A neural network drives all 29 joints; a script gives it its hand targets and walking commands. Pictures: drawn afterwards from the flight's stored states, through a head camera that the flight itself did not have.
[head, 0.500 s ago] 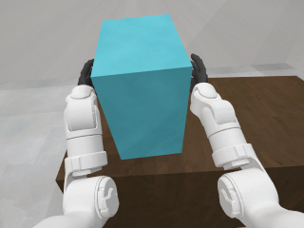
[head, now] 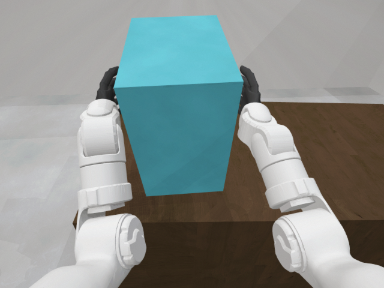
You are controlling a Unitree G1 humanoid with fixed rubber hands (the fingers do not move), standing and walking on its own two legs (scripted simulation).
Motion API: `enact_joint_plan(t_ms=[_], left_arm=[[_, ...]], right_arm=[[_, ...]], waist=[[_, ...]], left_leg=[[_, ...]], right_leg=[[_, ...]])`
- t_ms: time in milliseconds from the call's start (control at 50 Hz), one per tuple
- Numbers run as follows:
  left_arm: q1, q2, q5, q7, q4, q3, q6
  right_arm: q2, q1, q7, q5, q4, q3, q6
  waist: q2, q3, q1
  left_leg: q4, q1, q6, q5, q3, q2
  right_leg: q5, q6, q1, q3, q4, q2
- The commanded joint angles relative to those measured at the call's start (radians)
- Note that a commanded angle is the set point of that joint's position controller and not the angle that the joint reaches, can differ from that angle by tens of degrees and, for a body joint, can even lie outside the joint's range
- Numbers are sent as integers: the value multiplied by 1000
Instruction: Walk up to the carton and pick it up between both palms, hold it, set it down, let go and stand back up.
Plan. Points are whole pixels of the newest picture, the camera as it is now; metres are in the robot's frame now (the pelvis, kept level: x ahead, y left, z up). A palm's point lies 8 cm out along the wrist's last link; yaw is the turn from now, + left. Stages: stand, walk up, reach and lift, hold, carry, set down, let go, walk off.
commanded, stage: hold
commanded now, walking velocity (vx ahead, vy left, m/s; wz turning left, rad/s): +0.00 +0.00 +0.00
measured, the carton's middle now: (179, 109) +0.42 +0.03 +0.21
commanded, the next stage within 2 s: none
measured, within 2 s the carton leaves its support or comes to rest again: neither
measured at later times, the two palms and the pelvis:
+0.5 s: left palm (124, 106) +0.36 +0.13 +0.26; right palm (265, 114) +0.35 -0.14 +0.24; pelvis +0.00 +0.00 +0.00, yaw -1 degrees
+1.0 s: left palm (117, 108) +0.36 +0.15 +0.25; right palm (258, 108) +0.36 -0.12 +0.25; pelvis -0.01 +0.00 +0.00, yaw +0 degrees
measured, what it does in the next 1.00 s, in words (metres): stands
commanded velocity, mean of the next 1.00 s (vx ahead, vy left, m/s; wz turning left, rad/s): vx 0.00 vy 0.00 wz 0.00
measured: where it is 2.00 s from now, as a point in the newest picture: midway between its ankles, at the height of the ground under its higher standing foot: outside the picture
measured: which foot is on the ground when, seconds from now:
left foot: down 0.00-1.00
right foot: down 0.00-1.00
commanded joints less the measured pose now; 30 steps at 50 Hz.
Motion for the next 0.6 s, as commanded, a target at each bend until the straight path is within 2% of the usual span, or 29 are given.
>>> enact_joint_plan(t_ms=[0,40,60,80,120,140,160,180,200,220,260,300,340,360,380,400,460,500,520,560,580], left_arm=[[-657,-543,-188,-135,-125,-501,-60],[-653,-543,-192,-134,-155,-513,-58],[-578,-558,-179,-143,-106,-509,-33],[-580,-550,-168,-154,-130,-493,-30],[-596,-542,-173,-161,-160,-489,-29],[-582,-557,-181,-156,-187,-510,-29],[-591,-545,-177,-149,-216,-510,-32],[-598,-549,-188,-143,-232,-524,-34],[-598,-544,-182,-135,-233,-516,-37],[-600,-548,-193,-129,-232,-529,-38],[-618,-528,-186,-122,-244,-506,-49],[-607,-514,-170,-118,-226,-484,-45],[-582,-500,-144,-122,-163,-452,-36],[-562,-488,-134,-126,-128,-421,-30],[-575,-490,-140,-128,-142,-426,-33],[-569,-484,-133,-131,-108,-410,-29],[-565,-486,-148,-143,-102,-409,-33],[-586,-482,-151,-156,-72,-397,-39],[-589,-481,-139,-157,-50,-386,-40],[-617,-472,-123,-166,-16,-356,-43],[-636,-476,-122,-166,-46,-356,-48]], right_arm=[[510,-757,108,123,-297,320,-19],[509,-748,106,132,-315,331,-12],[419,-693,108,112,-285,279,-1],[415,-687,112,107,-287,279,4],[434,-725,120,117,-337,302,-1],[440,-747,122,132,-396,329,-14],[442,-725,122,145,-371,341,-8],[449,-742,124,149,-407,353,-14],[454,-751,131,152,-411,366,-15],[462,-769,133,151,-445,374,-24],[474,-746,135,141,-415,372,-19],[486,-755,141,131,-406,380,-23],[476,-746,141,109,-356,364,-19],[478,-771,144,108,-371,373,-25],[485,-757,143,105,-361,369,-26],[486,-773,142,99,-362,367,-29],[501,-772,128,101,-384,369,-32],[506,-780,122,84,-360,346,-30],[501,-767,124,76,-323,332,-27],[498,-766,132,52,-261,295,-21],[511,-765,137,50,-261,293,-24]], waist=[[146,-337,-69],[156,-344,-72],[192,-275,-126],[186,-270,-109],[158,-298,-89],[166,-354,-80],[171,-358,-82],[164,-383,-78],[165,-367,-54],[150,-395,-54],[114,-389,-47],[97,-377,-20],[76,-308,-10],[47,-315,23],[43,-324,8],[38,-312,16],[29,-340,-5],[17,-313,-20],[29,-289,-23],[38,-234,-20],[50,-257,-14]], left_leg=[[-25,68,-26,214,77,-73],[-17,77,-36,247,73,-73],[-27,98,-50,266,53,-54],[-40,73,-50,255,61,-53],[-37,58,-44,266,63,-59],[-23,80,-46,313,57,-57],[-13,101,-51,364,55,-55],[-7,107,-50,365,54,-56],[-10,96,-45,376,53,-52],[-4,106,-39,376,56,-54],[-18,103,-22,337,59,-53],[-30,92,-2,297,70,-57],[-54,79,15,226,76,-56],[-65,61,35,187,82,-58],[-69,62,37,169,86,-58],[-71,58,44,159,89,-61],[-59,79,45,162,86,-72],[-78,60,51,85,87,-74],[-88,54,50,67,91,-74],[-103,18,56,5,98,-75],[-103,16,53,8,96,-72]], right_leg=[[208,84,86,-18,-23,39],[231,84,96,-21,-17,42],[229,59,87,-24,-21,51],[197,59,100,-25,-20,50],[225,64,128,-26,-12,49],[260,65,145,-30,2,55],[286,63,154,-29,7,59],[274,67,143,-31,6,59],[258,62,134,-34,8,64],[267,64,127,-33,6,63],[252,68,117,-33,4,62],[236,69,127,-25,-3,56],[193,68,98,-18,-21,49],[165,68,109,-16,-29,48],[171,69,109,-12,-29,46],[174,71,110,-11,-34,42],[252,84,121,-1,-39,29],[210,89,98,0,-53,20],[183,85,83,-1,-56,19],[90,82,52,-1,-69,12],[69,79,54,-5,-65,14]])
